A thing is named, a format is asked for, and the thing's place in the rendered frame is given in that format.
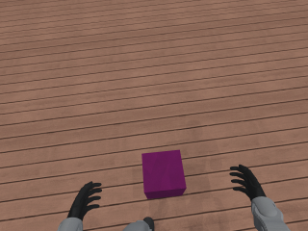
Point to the robot left forearm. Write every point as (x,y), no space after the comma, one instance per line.
(71,224)

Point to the robot right forearm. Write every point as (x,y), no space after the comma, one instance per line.
(266,217)

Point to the left robot hand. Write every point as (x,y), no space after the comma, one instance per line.
(79,206)

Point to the right robot hand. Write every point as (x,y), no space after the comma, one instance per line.
(252,188)

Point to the left robot foot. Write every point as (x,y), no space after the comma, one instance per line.
(150,223)

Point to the carton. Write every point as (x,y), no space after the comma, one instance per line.
(163,174)

